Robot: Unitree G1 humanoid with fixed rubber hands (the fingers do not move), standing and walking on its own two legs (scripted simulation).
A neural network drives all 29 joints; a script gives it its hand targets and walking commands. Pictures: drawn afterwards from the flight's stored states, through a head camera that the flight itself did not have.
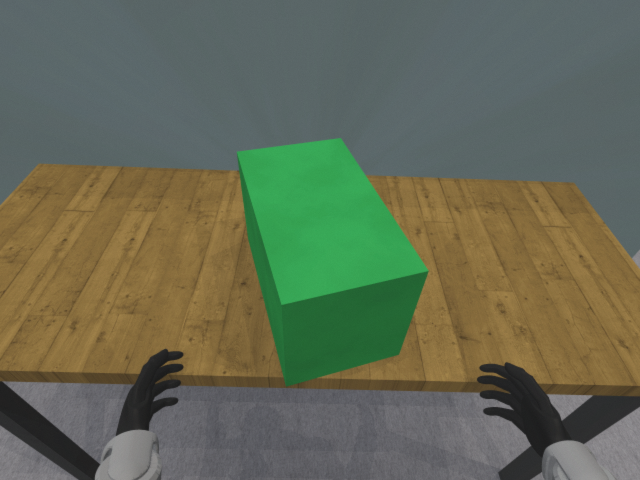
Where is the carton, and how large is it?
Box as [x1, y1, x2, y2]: [237, 138, 428, 386]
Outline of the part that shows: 340,138 237,152 248,239 286,386 398,354 428,271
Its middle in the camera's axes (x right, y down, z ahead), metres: -0.01 +0.02 +0.61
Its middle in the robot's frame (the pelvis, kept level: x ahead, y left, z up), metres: +0.44 +0.01 +0.03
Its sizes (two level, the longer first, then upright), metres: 0.311 0.178 0.197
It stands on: a table, 0.71 m high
